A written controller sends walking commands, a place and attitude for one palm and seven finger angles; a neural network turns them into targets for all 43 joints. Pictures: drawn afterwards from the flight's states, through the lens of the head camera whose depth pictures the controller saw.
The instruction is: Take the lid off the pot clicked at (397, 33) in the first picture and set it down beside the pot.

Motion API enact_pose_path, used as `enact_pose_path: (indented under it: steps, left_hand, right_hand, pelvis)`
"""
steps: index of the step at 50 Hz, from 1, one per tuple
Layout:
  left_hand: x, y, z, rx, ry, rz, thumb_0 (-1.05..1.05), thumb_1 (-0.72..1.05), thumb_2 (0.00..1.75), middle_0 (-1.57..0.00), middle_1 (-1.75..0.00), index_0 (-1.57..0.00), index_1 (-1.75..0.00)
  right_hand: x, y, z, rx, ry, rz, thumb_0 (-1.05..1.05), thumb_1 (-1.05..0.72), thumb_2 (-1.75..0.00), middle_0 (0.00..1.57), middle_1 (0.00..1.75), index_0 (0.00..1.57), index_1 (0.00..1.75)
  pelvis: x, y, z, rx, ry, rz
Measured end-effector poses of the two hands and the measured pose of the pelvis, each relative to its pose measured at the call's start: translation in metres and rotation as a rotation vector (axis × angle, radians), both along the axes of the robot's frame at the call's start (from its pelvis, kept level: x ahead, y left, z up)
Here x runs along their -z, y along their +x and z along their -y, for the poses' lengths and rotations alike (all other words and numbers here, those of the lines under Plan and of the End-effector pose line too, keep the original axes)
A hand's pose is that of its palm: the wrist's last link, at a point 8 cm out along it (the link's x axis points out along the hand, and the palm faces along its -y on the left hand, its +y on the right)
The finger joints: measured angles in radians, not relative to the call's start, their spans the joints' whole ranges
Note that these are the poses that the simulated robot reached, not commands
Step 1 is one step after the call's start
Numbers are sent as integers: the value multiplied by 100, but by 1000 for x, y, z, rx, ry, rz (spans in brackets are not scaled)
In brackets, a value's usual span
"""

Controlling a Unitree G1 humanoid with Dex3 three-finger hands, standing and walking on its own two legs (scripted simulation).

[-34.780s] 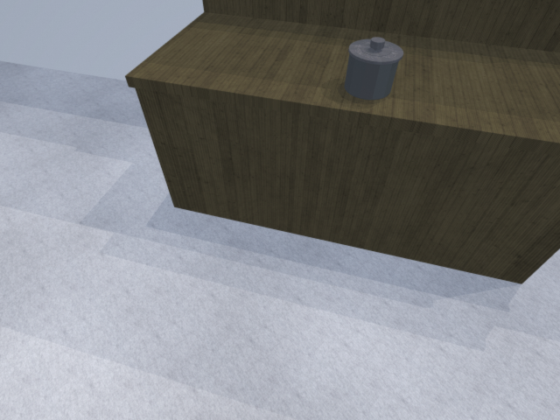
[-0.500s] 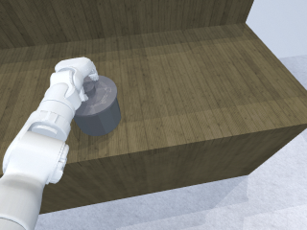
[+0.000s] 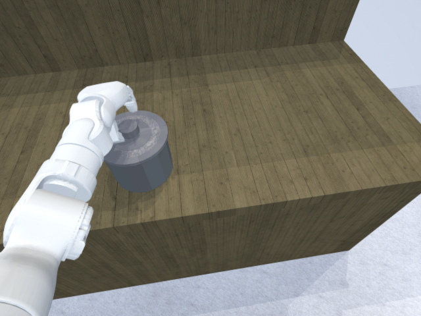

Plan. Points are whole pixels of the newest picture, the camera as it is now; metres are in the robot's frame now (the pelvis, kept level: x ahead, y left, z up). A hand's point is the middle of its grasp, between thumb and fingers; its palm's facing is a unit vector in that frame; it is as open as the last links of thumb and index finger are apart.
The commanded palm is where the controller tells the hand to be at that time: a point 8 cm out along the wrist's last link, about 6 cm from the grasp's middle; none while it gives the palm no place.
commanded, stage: raise the hand to come down again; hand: left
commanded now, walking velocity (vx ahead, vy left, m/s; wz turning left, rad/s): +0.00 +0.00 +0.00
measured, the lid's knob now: (128, 129) +0.49 +0.17 +0.07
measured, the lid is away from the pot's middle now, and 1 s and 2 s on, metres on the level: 0.00 0.00 0.00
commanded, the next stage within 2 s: move the open hand above the knob in 0.56 s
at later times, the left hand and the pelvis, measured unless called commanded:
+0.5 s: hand (115, 117) +0.47 +0.17 +0.13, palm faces -0.32 -0.08 -0.95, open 10.4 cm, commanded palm +0.46 +0.17 +0.19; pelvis -0.01 +0.00 +0.00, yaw +0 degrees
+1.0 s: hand (115, 119) +0.46 +0.17 +0.13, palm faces -0.31 -0.08 -0.95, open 10.4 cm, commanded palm +0.46 +0.17 +0.19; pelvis -0.01 +0.00 +0.00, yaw +0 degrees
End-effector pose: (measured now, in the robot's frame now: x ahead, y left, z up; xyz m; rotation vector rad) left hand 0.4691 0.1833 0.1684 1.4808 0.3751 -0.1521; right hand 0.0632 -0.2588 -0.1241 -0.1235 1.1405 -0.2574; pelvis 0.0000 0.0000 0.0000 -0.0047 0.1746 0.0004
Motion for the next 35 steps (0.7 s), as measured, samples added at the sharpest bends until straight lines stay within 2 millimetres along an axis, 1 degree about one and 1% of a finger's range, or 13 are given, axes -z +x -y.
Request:
enact_pose_path:
  steps: [7,13,16,22,29,35]
  left_hand:
    - [-10,-6,1,27,8,17,0,-15,108,-59,-54,-59,-54]
    - [-16,-7,7,23,9,26,0,-16,109,-60,-52,-60,-52]
    - [-19,-6,10,24,9,33,0,-16,110,-61,-51,-61,-51]
    - [-21,-6,10,7,9,20,0,-16,111,-62,-48,-62,-48]
    - [-22,-6,12,32,4,24,0,-17,112,-64,-45,-64,-45]
    - [-22,-7,11,18,10,35,0,-17,113,-64,-44,-64,-44]
  right_hand:
    - [-3,13,-2,-26,-3,37,0,-90,-90,20,30,20,30]
    - [-2,15,-6,-37,11,43,0,-90,-90,20,30,20,30]
    - [-1,12,-8,-36,16,44,0,-90,-90,20,30,20,30]
    - [1,1,-8,-19,21,31,0,-90,-90,21,30,20,30]
    - [1,-13,-3,-5,6,4,0,-90,-90,21,30,20,30]
    - [1,-17,1,4,3,-4,0,-90,-90,20,30,20,30]
  pelvis:
    - [0,-2,-1,-10,1,12]
    - [0,-5,-2,-11,3,16]
    - [0,-6,-2,-9,4,18]
    - [0,-8,-1,-1,5,20]
    - [-1,-9,0,-1,5,22]
    - [-1,-9,1,3,5,25]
